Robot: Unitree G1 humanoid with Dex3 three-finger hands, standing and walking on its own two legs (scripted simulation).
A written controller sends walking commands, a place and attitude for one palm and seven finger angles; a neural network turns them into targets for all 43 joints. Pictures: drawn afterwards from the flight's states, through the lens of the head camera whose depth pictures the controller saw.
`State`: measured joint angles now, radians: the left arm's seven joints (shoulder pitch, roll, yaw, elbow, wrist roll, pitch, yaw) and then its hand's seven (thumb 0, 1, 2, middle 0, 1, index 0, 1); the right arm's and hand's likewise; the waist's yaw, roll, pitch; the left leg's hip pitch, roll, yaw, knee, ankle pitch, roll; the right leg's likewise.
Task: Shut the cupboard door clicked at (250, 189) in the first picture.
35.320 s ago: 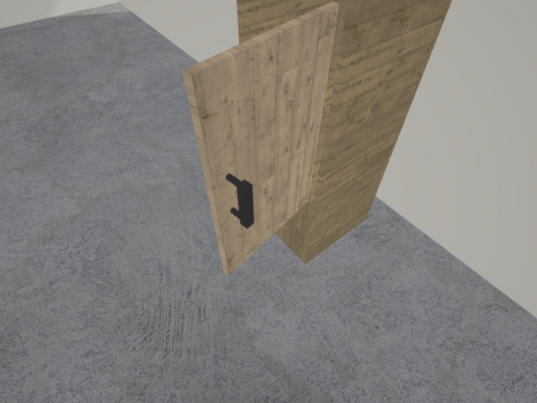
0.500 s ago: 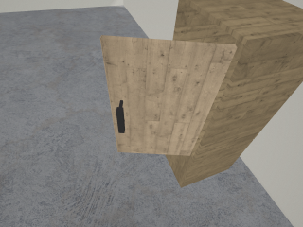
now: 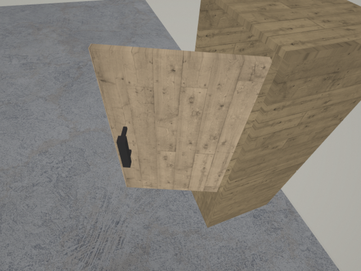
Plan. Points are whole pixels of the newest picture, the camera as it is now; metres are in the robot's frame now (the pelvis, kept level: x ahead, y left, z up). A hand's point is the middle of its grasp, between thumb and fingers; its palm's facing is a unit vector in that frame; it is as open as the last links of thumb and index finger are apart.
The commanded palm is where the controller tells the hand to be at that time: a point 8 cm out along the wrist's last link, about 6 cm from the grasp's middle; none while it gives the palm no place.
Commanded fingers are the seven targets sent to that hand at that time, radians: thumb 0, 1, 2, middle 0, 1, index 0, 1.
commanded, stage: come to a stop and stand still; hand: left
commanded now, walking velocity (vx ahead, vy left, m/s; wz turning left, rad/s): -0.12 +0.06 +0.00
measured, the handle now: (125, 147) +0.44 +0.19 -0.04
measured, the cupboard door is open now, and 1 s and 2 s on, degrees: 67 67 67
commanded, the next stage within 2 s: look again from close up in 0.98 s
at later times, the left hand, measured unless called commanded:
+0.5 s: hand out of the picture +0.02 +0.26 -0.17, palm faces +0.02 -0.96 -0.29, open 7.4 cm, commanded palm none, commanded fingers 0.00 0.90 0.90 -0.20 -0.30 -0.20 -0.30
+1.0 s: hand out of the picture -0.07 +0.28 -0.18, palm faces -0.02 -0.97 -0.25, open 7.4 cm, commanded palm none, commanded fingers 0.00 0.90 0.90 -0.20 -0.30 -0.20 -0.30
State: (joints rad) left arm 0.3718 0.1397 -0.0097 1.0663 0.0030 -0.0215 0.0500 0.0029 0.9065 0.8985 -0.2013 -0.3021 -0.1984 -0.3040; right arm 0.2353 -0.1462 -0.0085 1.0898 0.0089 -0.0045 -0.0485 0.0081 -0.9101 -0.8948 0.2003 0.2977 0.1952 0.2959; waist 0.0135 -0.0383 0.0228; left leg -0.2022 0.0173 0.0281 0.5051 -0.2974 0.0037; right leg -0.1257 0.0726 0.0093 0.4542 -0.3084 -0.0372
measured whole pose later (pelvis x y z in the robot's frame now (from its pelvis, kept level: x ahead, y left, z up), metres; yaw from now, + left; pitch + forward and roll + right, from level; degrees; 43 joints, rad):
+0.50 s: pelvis -0.05 +0.05 -0.01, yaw +1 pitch -1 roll -1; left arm 0.24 0.25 0.00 0.92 0.01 0.00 0.04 0.00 0.91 0.90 -0.20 -0.30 -0.20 -0.30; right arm 0.22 -0.19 -0.02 0.96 -0.02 0.00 0.00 0.01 -0.91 -0.89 0.20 0.30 0.20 0.30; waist -0.01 0.01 0.03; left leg -0.28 -0.05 0.06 0.57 -0.27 0.08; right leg -0.22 0.01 0.02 0.56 -0.32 0.01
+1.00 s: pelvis -0.07 +0.07 +0.00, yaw +1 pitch -2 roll -1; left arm 0.28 0.26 -0.02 1.07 0.02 0.01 0.02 0.00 0.91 0.90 -0.20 -0.30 -0.20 -0.30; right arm 0.18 -0.26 -0.02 1.08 0.00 -0.01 0.00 0.01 -0.91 -0.89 0.20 0.30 0.20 0.30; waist 0.01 -0.03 0.05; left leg -0.22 -0.09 0.07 0.39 -0.16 0.11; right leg -0.17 -0.04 0.04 0.43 -0.23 0.04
